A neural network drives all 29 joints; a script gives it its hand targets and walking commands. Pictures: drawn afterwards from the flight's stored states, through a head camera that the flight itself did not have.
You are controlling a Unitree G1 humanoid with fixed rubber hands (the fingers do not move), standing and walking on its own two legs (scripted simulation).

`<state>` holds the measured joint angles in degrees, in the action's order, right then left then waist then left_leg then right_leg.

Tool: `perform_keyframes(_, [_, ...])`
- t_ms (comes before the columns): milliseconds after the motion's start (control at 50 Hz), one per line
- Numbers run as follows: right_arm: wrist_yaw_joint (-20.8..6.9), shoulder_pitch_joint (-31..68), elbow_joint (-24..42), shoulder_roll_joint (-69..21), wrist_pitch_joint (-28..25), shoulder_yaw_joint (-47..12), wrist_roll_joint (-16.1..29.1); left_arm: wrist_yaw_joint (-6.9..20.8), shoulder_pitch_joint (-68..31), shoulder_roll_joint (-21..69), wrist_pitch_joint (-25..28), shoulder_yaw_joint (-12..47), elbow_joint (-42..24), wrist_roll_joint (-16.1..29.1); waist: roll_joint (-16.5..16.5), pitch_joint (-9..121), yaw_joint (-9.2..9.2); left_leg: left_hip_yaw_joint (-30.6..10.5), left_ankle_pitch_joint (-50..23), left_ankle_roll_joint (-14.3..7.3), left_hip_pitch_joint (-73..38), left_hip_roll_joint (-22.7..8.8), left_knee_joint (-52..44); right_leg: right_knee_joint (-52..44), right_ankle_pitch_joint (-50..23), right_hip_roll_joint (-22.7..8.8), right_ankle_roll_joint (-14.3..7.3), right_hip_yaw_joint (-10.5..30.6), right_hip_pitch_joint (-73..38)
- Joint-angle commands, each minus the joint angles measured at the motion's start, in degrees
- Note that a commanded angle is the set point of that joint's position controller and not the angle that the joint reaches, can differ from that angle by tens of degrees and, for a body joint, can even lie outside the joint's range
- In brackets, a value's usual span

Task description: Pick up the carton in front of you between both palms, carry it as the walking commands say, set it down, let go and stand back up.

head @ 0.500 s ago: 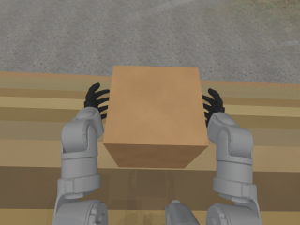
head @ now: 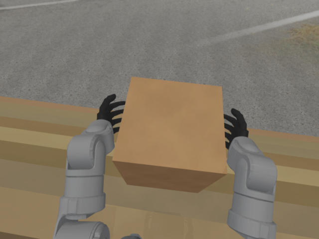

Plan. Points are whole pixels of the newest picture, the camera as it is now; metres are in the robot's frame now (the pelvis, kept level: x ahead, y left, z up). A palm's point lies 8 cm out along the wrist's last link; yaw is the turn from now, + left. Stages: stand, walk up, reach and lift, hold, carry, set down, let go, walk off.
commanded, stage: carry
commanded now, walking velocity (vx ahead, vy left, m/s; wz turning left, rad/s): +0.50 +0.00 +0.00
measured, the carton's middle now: (168, 141) +0.36 +0.03 +0.06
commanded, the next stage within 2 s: none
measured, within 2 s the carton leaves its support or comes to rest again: neither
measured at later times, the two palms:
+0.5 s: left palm (134, 120) +0.68 +0.20 -0.24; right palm (194, 124) +0.71 -0.10 -0.24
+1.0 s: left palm (146, 97) +1.10 +0.22 -0.44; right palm (188, 102) +1.08 -0.08 -0.44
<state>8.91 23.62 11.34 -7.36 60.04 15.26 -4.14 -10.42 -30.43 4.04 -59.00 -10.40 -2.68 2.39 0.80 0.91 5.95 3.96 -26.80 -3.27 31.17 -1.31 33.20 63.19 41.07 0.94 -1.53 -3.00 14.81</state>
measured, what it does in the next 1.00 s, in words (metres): goes down: left foot 0.17 m lower, then right foot 0.17 m lower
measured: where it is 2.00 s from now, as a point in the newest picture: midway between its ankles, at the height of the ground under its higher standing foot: (156, 145)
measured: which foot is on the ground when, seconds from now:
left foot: up 0.00-0.02, down 0.04-0.40, up 0.42-0.76, down 0.78-1.00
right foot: down 0.00-0.02, up 0.04-0.34, down 0.36-0.78, up 0.80-1.00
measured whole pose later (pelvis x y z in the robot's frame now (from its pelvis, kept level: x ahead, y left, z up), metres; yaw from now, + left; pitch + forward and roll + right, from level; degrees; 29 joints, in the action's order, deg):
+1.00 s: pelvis +0.78 +0.09 -0.49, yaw +1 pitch +0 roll +1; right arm 12.6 19.7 -9.9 -3.7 44.3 8.5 5.0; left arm -11.1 -18.1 7.0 -44.5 -14.5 7.8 -1.7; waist -1.5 0.3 -6.8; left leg 8.4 34.9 -10.0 22.2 7.7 57.4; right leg 61.8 3.7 0.1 -2.3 3.4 40.2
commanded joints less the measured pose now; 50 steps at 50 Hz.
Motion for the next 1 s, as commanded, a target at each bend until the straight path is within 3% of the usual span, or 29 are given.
perform_keyframes(0, [0.68,34.27,-5.99,-27.10,1.79,-32.08,12.82,-0.43,-26.05,35.64,-2.67,23.01,2.90,3.94,14.38,14.06,-20.47,-8.15,-3.54,-8.40,-46.79,-5.61,-2.82,45.13,1.56,3.99,0.47,-2.07,35.06])
perform_keyframes(20, [1.49,38.34,-9.18,-26.91,1.99,-31.85,14.86,-1.74,-24.74,29.86,-3.68,19.03,4.10,-0.03,14.28,9.84,-12.05,-18.52,-11.50,-6.80,-43.46,-10.26,3.26,40.84,-3.10,3.11,-1.07,5.75,43.71])
perform_keyframes(80, [1.20,46.01,-9.44,-38.46,0.73,-35.35,21.91,-2.99,-29.35,32.15,-3.56,16.30,3.37,-0.78,-1.86,7.65,-8.88,-33.48,20.95,-12.31,-23.70,-15.08,3.74,13.07,-17.02,-5.86,-0.18,10.22,38.33])
perform_keyframes(120, [-0.20,53.52,-7.45,-44.33,-0.63,-37.37,25.96,-1.98,-30.89,35.87,-1.64,14.80,5.21,0.63,-3.99,13.03,-7.51,-29.45,17.72,-12.50,-13.05,-12.85,1.92,3.16,-31.19,-2.75,0.63,4.54,24.65])
perform_keyframes(160, [-1.15,49.83,-11.63,-48.32,-2.09,-36.76,25.69,-0.72,-26.48,40.66,0.76,16.45,9.93,0.83,-8.76,17.84,-9.98,-15.83,18.11,-6.50,-17.06,-4.29,11.04,-4.65,-45.31,0.80,-1.36,-0.61,18.53])
perform_keyframes(180, [-1.30,51.71,-9.57,-50.11,-3.41,-37.47,25.42,0.55,-30.88,43.58,2.03,19.45,3.49,2.78,3.92,19.72,-8.92,-18.08,25.05,-7.68,-12.41,-7.75,18.33,-1.47,-54.93,-0.19,-3.02,1.57,15.78])
perform_keyframes(200, [-1.21,50.87,-7.24,-50.11,-4.06,-37.86,24.47,1.45,-36.84,44.62,2.60,22.46,-0.55,5.52,1.02,18.36,-9.79,-17.28,36.01,-7.55,-14.23,-4.66,23.95,-10.83,-66.74,-2.51,-3.14,2.70,19.07])
perform_keyframes(220, [-1.13,52.03,-5.10,-48.52,-4.52,-37.49,24.16,1.79,-38.32,44.70,3.14,24.27,-2.46,6.97,2.72,18.22,-8.77,-10.98,45.94,-7.30,-11.83,-2.70,26.63,-21.04,-71.42,-1.95,-3.04,0.89,13.84])
perform_keyframes(280, [-0.78,40.24,-10.72,-49.00,-5.71,-36.89,19.20,1.87,-30.56,44.03,4.82,27.64,-2.84,6.01,2.88,19.78,-10.72,-10.06,33.74,-7.03,-19.37,-0.87,34.10,-33.34,-64.17,0.26,-2.88,-1.18,8.14])
perform_keyframes(300, [-0.54,35.87,-11.20,-48.43,-6.44,-36.90,18.10,1.94,-30.10,43.90,5.28,28.75,-3.95,6.57,6.22,21.78,-8.41,-8.34,25.35,-6.00,-14.19,-0.41,40.71,-33.95,-63.55,1.17,-3.97,-1.41,-2.50])
perform_keyframes(320, [-0.11,31.67,-13.69,-46.76,-6.62,-35.39,15.72,1.83,-28.24,43.48,5.62,29.38,-2.13,6.03,3.85,23.72,-1.68,-4.55,11.22,-3.84,-9.07,-1.59,55.88,-37.05,-61.66,-0.07,-5.85,-1.02,-13.77])
perform_keyframes(340, [0.22,29.61,-14.52,-45.35,-6.81,-34.61,13.29,1.68,-24.16,41.65,6.30,29.05,1.09,5.02,-11.49,22.68,3.24,-0.86,41.77,-1.01,3.41,3.08,71.93,-37.42,-71.10,-5.68,-7.90,3.17,-23.97])
perform_keyframes(360, [0.41,28.09,-14.15,-43.70,-7.28,-33.67,10.82,1.42,-21.99,41.18,7.21,28.95,1.21,4.41,-18.24,24.85,3.46,-2.02,71.01,1.61,22.44,7.63,81.30,-23.44,-77.82,-12.35,-11.75,14.63,-38.97])
perform_keyframes(380, [0.27,27.17,-12.27,-42.35,-8.07,-32.51,10.85,1.31,-22.16,42.91,8.22,30.72,0.72,5.85,-17.15,28.79,-0.27,-7.38,71.07,1.27,32.53,5.36,79.17,-18.75,-80.34,-18.61,-16.45,25.33,-44.88])
perform_keyframes(420, [0.83,26.08,-11.47,-40.79,-10.69,-31.92,10.41,2.29,-21.84,48.10,10.50,34.38,0.21,11.32,1.50,26.78,0.84,-8.90,60.41,0.47,29.03,1.24,57.59,-19.18,-73.68,-13.76,-13.25,24.04,-37.16])
perform_keyframes(480, [-0.15,24.97,-9.38,-42.54,-14.21,-31.27,8.50,4.34,-27.87,52.65,13.30,39.61,-4.30,15.15,-2.53,27.05,-1.25,-10.72,47.67,0.23,21.23,-0.66,38.83,-17.10,-66.70,-15.41,-17.12,32.17,-23.22])
perform_keyframes(540, [-0.21,23.50,-10.51,-42.81,-17.07,-32.33,6.56,5.66,-29.60,53.78,15.54,41.90,-3.85,17.36,-6.39,26.61,0.75,-3.92,34.82,0.15,15.06,0.92,28.22,-15.23,-75.71,-10.01,-13.86,21.20,-19.23])
perform_keyframes(600, [0.23,18.31,-12.88,-40.28,-19.16,-31.06,5.51,5.33,-22.59,49.02,17.42,40.42,-0.56,15.01,-0.92,21.61,2.38,1.75,2.38,-0.21,1.19,3.92,3.35,-6.54,-41.53,0.24,-7.95,11.28,-7.69])
perform_keyframes(660, [1.08,19.05,-11.10,-37.45,-19.63,-32.19,6.23,3.74,-16.21,46.94,17.72,37.51,4.21,11.78,-8.14,17.73,1.00,4.57,-0.31,0.76,-13.66,4.81,-3.10,-1.86,-41.83,-1.16,-7.83,9.01,0.52])
perform_keyframes(680, [1.30,17.00,-11.73,-35.39,-19.15,-32.51,5.71,3.38,-14.27,45.49,17.69,37.24,5.10,11.07,-10.55,19.33,-3.09,7.74,-2.37,-0.74,-21.58,6.16,-1.13,9.53,-52.91,-2.17,-7.28,3.50,2.85])
perform_keyframes(700, [1.33,16.31,-11.66,-34.00,-18.69,-32.30,6.11,2.83,-13.69,44.19,17.35,36.05,6.17,9.75,-6.21,26.04,-13.33,9.74,-4.63,-1.06,-35.45,6.37,3.29,24.66,-60.43,-4.27,-4.83,-0.07,6.71])
perform_keyframes(720, [1.38,18.78,-10.78,-32.07,-18.21,-33.10,7.57,1.79,-15.33,43.01,16.80,33.35,6.44,8.19,3.78,22.66,-20.08,-0.19,0.78,-5.46,-41.40,-0.84,0.47,43.75,-31.27,-0.75,-1.87,-0.14,18.99])
perform_keyframes(740, [2.09,18.90,-13.64,-29.09,-17.36,-32.50,8.45,0.34,-14.62,40.71,15.78,29.38,8.26,5.10,13.74,19.19,-19.92,-11.22,-16.60,-8.02,-51.16,-7.46,5.18,53.57,2.15,7.05,0.97,0.22,35.44])
perform_keyframes(760, [2.79,19.09,-14.30,-29.43,-16.96,-32.80,10.19,-1.28,-11.39,36.51,15.27,26.19,7.48,2.68,11.16,20.10,-12.93,-27.68,-11.75,-10.64,-50.75,-13.61,6.60,50.42,0.06,6.29,0.48,5.51,41.86])
perform_keyframes(780, [2.66,19.74,-13.54,-31.66,-16.43,-35.39,13.30,-1.84,-7.10,34.97,14.93,24.73,6.37,0.82,5.70,17.37,-11.55,-34.49,9.93,-13.71,-46.44,-14.41,3.70,38.25,-12.85,3.42,-2.15,10.86,46.69])
perform_keyframes(840, [0.54,27.40,-11.97,-40.26,-16.36,-40.47,20.31,-1.97,-13.63,35.46,15.40,21.29,5.31,-0.01,-3.20,15.55,-8.59,-33.82,22.81,-13.09,-22.73,-13.94,3.55,14.68,-17.69,-2.28,-0.52,11.80,33.05])
perform_keyframes(900, [-0.53,31.60,-11.04,-43.57,-16.23,-40.88,21.87,-0.76,-14.95,38.18,16.24,21.40,6.96,1.22,-6.39,14.46,-8.97,-18.88,18.88,-8.41,-11.94,-6.24,10.64,-4.95,-39.38,0.00,0.17,3.17,20.46])
perform_keyframes(940, [-1.22,29.95,-11.77,-43.87,-16.89,-40.72,21.59,0.04,-15.95,41.23,17.45,25.09,4.21,2.64,3.29,18.75,-8.56,-13.17,30.75,-6.74,-10.68,-4.55,17.31,-6.37,-58.14,1.07,-1.78,1.00,13.87])
perform_keyframes(980, [-1.21,30.04,-9.58,-42.69,-17.36,-39.64,21.45,0.29,-21.93,41.33,17.68,27.67,-0.38,5.02,1.90,16.83,-9.24,-7.67,45.26,-5.82,-6.75,0.01,23.24,-23.03,-70.56,1.18,-1.81,-2.34,10.11])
